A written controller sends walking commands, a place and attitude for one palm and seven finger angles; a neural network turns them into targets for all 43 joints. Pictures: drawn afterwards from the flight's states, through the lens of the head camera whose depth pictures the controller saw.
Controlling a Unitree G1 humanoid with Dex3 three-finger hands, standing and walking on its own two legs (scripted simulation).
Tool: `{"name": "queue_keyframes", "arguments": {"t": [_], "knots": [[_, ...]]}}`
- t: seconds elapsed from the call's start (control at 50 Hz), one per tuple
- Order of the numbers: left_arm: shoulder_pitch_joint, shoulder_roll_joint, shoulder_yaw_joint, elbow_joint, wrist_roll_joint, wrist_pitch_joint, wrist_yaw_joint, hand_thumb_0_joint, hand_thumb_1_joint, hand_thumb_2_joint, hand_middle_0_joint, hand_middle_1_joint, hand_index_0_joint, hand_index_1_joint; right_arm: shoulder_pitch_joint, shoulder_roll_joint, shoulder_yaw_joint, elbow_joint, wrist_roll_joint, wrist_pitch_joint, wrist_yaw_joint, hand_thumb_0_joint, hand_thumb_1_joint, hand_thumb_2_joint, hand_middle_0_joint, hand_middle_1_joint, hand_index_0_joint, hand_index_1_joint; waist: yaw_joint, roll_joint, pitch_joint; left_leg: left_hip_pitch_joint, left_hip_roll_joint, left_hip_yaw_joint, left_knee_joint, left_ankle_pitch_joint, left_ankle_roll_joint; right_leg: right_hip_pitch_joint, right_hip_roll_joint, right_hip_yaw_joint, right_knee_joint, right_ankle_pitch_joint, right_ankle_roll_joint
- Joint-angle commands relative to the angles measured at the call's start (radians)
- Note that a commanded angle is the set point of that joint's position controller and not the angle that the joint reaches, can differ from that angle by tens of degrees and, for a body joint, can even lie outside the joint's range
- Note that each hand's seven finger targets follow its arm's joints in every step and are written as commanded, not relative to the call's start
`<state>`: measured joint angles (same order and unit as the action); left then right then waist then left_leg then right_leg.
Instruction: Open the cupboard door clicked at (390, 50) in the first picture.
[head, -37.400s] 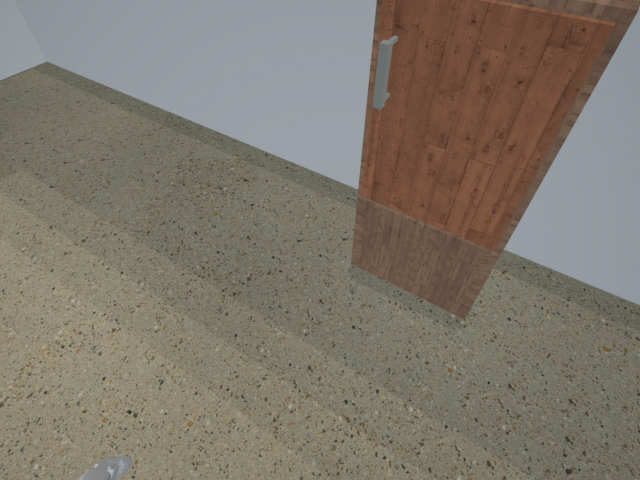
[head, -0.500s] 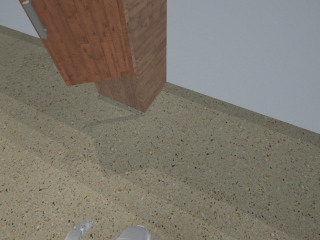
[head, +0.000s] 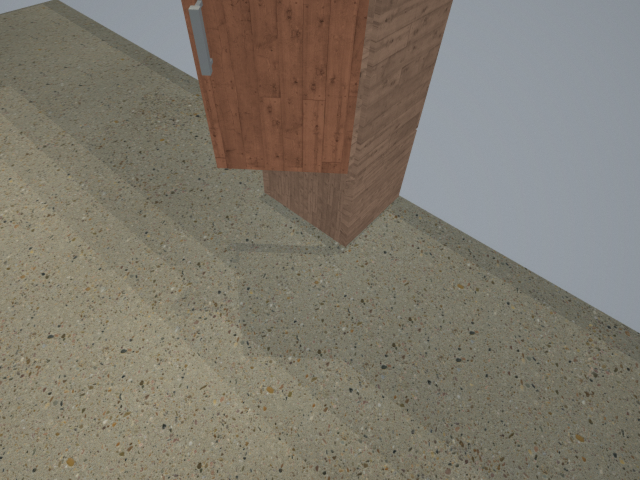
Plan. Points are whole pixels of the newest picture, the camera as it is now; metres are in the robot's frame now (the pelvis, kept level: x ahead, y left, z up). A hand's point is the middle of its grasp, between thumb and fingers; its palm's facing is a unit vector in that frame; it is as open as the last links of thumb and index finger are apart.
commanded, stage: take the last steps up to it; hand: left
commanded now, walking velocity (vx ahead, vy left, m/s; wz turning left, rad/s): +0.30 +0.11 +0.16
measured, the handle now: (203, 38) +1.00 +0.36 +0.05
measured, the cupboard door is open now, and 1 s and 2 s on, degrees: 39 39 39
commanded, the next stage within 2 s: come to a stop and stand still in 1.12 s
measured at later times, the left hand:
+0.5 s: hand out of the picture +0.05 +0.21 -0.19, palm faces +0.20 -0.97 -0.15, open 7.4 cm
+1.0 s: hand (198, 304) +0.41 +0.25 -0.16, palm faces +0.05 -0.98 -0.22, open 7.4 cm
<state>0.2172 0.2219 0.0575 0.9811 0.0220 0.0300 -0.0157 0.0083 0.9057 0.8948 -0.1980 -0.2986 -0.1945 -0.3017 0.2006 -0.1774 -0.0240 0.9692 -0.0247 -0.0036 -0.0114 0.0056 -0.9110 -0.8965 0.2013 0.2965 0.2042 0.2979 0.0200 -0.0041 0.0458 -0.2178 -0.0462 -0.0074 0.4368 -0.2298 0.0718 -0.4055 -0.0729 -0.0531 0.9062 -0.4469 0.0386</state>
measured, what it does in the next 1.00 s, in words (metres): walks ahead: right foot, then left foot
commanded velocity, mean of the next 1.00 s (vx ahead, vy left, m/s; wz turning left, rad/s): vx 0.29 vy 0.05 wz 0.00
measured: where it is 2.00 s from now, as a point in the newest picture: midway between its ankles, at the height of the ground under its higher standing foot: (297, 413)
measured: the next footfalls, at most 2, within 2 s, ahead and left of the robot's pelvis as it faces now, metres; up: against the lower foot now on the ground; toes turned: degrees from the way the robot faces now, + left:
right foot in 0.14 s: +0.08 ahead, -0.14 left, +0.00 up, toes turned -2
left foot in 0.50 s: +0.24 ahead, +0.19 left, +0.00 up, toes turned +12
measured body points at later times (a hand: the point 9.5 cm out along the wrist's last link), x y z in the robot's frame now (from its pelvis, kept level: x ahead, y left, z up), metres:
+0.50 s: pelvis +0.13 +0.06 -0.02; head +0.16 +0.07 +0.43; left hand +0.04 +0.27 -0.18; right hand +0.22 -0.18 -0.16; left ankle +0.20 +0.18 -0.75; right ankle +0.04 -0.13 -0.74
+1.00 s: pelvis +0.30 +0.07 -0.01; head +0.32 +0.05 +0.44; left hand +0.40 +0.30 -0.14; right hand +0.27 -0.15 -0.18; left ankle +0.22 +0.18 -0.69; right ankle +0.34 -0.01 -0.74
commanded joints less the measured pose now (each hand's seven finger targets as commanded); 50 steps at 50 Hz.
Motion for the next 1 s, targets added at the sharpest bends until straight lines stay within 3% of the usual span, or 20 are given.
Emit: {"name": "queue_keyframes", "arguments": {"t": [0.0,0.08,0.1,0.12,0.14,0.18,0.24,0.36,0.4,0.44,0.46,0.48,0.5,0.6,0.76,0.84,0.86,0.9,0.92,0.98], "knots": [[-0.058,0.049,0.009,-0.095,0.005,-0.038,-0.004,0.000,0.900,0.900,-0.200,-0.300,-0.200,-0.300,0.083,-0.189,-0.054,-0.019,-0.004,-0.015,-0.003,0.000,-0.900,-0.900,0.200,0.300,0.200,0.300,-0.041,0.134,-0.008,0.025,0.245,-0.284,-0.216,-0.176,0.131,-0.004,0.017,-0.026,-0.156,0.024,-0.014],[0.134,0.094,0.031,-0.032,0.009,-0.061,0.004,0.000,0.900,0.900,-0.200,-0.300,-0.200,-0.300,0.038,-0.149,-0.045,-0.018,0.011,-0.019,0.005,0.000,-0.900,-0.900,0.200,0.300,0.200,0.300,0.064,-0.024,-0.028,-0.266,0.112,-0.169,0.017,-0.244,0.042,0.459,-0.014,0.039,-0.516,0.094,-0.033],[0.210,0.170,0.047,-0.013,0.016,-0.070,0.016,0.000,0.900,0.900,-0.200,-0.300,-0.200,-0.300,0.044,-0.094,-0.035,-0.038,0.019,-0.024,0.011,0.000,-0.900,-0.900,0.200,0.300,0.200,0.300,0.092,-0.238,-0.030,-0.462,-0.004,-0.022,0.265,-0.305,-0.025,0.596,-0.263,0.352,-0.659,-0.116,-0.119],[0.249,0.223,0.055,-0.014,0.007,-0.064,0.022,0.000,0.900,0.900,-0.200,-0.300,-0.200,-0.300,-0.012,-0.127,-0.043,-0.074,0.001,-0.016,0.020,0.000,-0.900,-0.900,0.200,0.300,0.200,0.300,0.112,-0.272,0.025,-0.527,0.001,-0.008,0.493,-0.372,-0.051,0.489,-0.442,0.582,-0.798,-0.290,-0.218],[0.210,0.210,0.050,-0.024,0.001,-0.070,0.027,0.000,0.900,0.900,-0.200,-0.300,-0.200,-0.300,-0.030,-0.149,-0.051,-0.071,-0.006,-0.011,0.026,0.000,-0.900,-0.900,0.200,0.300,0.200,0.300,0.079,-0.197,0.071,-0.523,0.057,-0.052,0.625,-0.279,-0.057,0.356,-0.437,0.611,-0.827,-0.399,-0.244],[0.101,0.120,0.031,-0.035,0.001,-0.081,0.032,0.000,0.900,0.900,-0.200,-0.300,-0.200,-0.300,-0.006,-0.123,-0.059,-0.040,-0.007,0.005,0.038,0.000,-0.900,-0.900,0.200,0.300,0.200,0.300,0.010,-0.198,0.123,-0.494,0.117,-0.059,0.680,-0.116,-0.074,0.228,-0.351,0.408,-0.828,-0.264,-0.183],[0.114,0.077,0.016,-0.011,-0.003,-0.109,0.025,0.000,0.900,0.900,-0.200,-0.300,-0.200,-0.300,0.034,-0.067,-0.046,-0.009,-0.003,0.005,0.050,0.000,-0.900,-0.900,0.200,0.300,0.200,0.300,-0.011,-0.160,0.063,-0.404,0.129,0.016,0.571,0.015,-0.107,0.258,-0.245,0.119,-0.784,0.158,-0.130],[0.190,0.122,0.021,0.067,0.007,-0.108,0.022,0.000,0.900,0.900,-0.200,-0.300,-0.200,-0.300,-0.034,-0.024,-0.032,-0.030,0.005,-0.021,0.063,0.000,-0.900,-0.900,0.200,0.300,0.200,0.300,0.025,-0.172,0.026,-0.258,0.087,0.120,0.216,-0.002,-0.101,0.310,-0.238,0.018,-0.689,0.344,-0.127],[0.168,0.126,0.027,0.072,0.006,-0.097,0.022,0.000,0.900,0.900,-0.200,-0.300,-0.200,-0.300,0.015,-0.039,-0.035,-0.020,0.005,-0.031,0.059,0.000,-0.900,-0.900,0.200,0.300,0.200,0.300,-0.006,-0.192,0.023,-0.118,0.069,0.140,0.117,0.016,-0.087,0.246,-0.222,-0.003,-0.633,0.282,-0.111],[0.163,0.090,0.022,0.066,0.001,-0.083,0.017,0.000,0.900,0.900,-0.200,-0.300,-0.200,-0.300,0.194,-0.124,-0.054,0.041,-0.001,-0.044,0.040,0.000,-0.900,-0.900,0.200,0.300,0.200,0.300,-0.088,-0.012,-0.056,0.204,0.082,0.119,0.022,-0.027,-0.067,0.098,-0.150,-0.064,-0.366,0.255,-0.075],[0.186,0.027,0.012,0.044,-0.008,-0.077,0.012,0.000,0.900,0.900,-0.200,-0.300,-0.200,-0.300,0.323,-0.235,-0.085,0.069,-0.015,-0.050,0.022,0.000,-0.900,-0.900,0.200,0.300,0.200,0.300,-0.135,0.244,-0.139,0.369,0.316,-0.197,-0.038,-0.108,0.013,-0.099,-0.031,-0.145,-0.084,0.018,-0.030],[0.123,0.001,-0.002,-0.009,-0.006,-0.078,0.012,0.000,0.900,0.900,-0.200,-0.300,-0.200,-0.300,0.415,-0.284,-0.091,0.078,-0.012,-0.043,0.003,0.000,-0.900,-0.900,0.200,0.300,0.200,0.300,-0.160,0.297,-0.162,0.388,0.445,-0.391,-0.168,-0.169,0.093,-0.218,0.026,-0.086,0.163,-0.162,-0.029],[0.060,0.000,0.000,-0.021,-0.002,-0.081,0.016,0.000,0.900,0.900,-0.200,-0.300,-0.200,-0.300,0.360,-0.269,-0.088,0.080,-0.012,-0.041,-0.002,0.000,-0.900,-0.900,0.200,0.300,0.200,0.300,-0.149,0.224,-0.119,0.280,0.467,-0.416,-0.207,-0.272,0.124,-0.267,-0.006,-0.018,0.311,-0.137,-0.058],[0.091,-0.020,0.004,0.031,0.005,-0.058,-0.003,0.000,0.900,0.900,-0.200,-0.300,-0.200,-0.300,0.150,-0.109,-0.045,0.040,-0.005,-0.071,-0.013,0.000,-0.900,-0.900,0.200,0.300,0.200,0.300,-0.026,0.113,-0.020,0.015,0.361,-0.125,-0.270,-0.081,0.082,-0.177,-0.078,0.025,0.237,0.123,-0.044],[-0.041,-0.014,0.004,-0.028,0.004,-0.051,-0.009,0.000,0.900,0.900,-0.200,-0.300,-0.200,-0.300,0.163,-0.125,-0.043,0.070,-0.008,-0.063,-0.001,0.000,-0.900,-0.900,0.200,0.300,0.200,0.300,-0.030,0.066,0.036,0.028,0.342,-0.017,-0.285,-0.042,0.105,-0.038,-0.035,-0.026,-0.183,0.197,-0.039],[-0.001,0.014,0.012,-0.021,0.006,-0.063,-0.007,0.000,0.900,0.900,-0.200,-0.300,-0.200,-0.300,0.161,-0.118,-0.037,0.087,-0.008,-0.054,0.000,0.000,-0.900,-0.900,0.200,0.300,0.200,0.300,0.006,0.028,0.019,0.015,0.289,0.032,-0.132,0.013,0.053,0.158,0.016,-0.065,-0.367,0.244,-0.055],[0.076,0.047,0.022,0.006,0.007,-0.072,-0.003,0.000,0.900,0.900,-0.200,-0.300,-0.200,-0.300,0.156,-0.101,-0.031,0.089,-0.002,-0.055,0.001,0.000,-0.900,-0.900,0.200,0.300,0.200,0.300,0.040,-0.023,-0.013,-0.052,0.229,0.081,0.012,0.034,0.018,0.312,0.005,-0.022,-0.431,0.246,-0.075],[0.279,0.196,0.051,0.060,-0.001,-0.085,0.012,0.000,0.900,0.900,-0.200,-0.300,-0.200,-0.300,0.131,-0.060,-0.023,0.044,0.010,-0.056,0.013,0.000,-0.900,-0.900,0.200,0.300,0.200,0.300,0.099,-0.322,-0.073,-0.403,0.043,0.180,0.530,-0.380,-0.068,0.591,-0.357,0.480,-0.651,0.275,-0.264],[0.256,0.158,0.044,0.057,-0.009,-0.094,0.023,0.000,0.900,0.900,-0.200,-0.300,-0.200,-0.300,0.085,-0.096,-0.033,0.047,0.007,-0.050,0.010,0.000,-0.900,-0.900,0.200,0.300,0.200,0.300,0.096,-0.291,-0.067,-0.430,0.091,0.047,0.671,-0.335,-0.063,0.516,-0.354,0.501,-0.677,0.299,-0.275],[0.106,0.060,0.016,0.015,-0.015,-0.099,0.030,0.000,0.900,0.900,-0.200,-0.300,-0.200,-0.300,0.072,-0.044,-0.033,0.071,0.004,-0.031,0.014,0.000,-0.900,-0.900,0.200,0.300,0.200,0.300,0.009,-0.095,-0.020,-0.366,0.155,0.017,0.657,-0.113,-0.092,0.337,-0.254,0.225,-0.705,0.402,-0.217]]}}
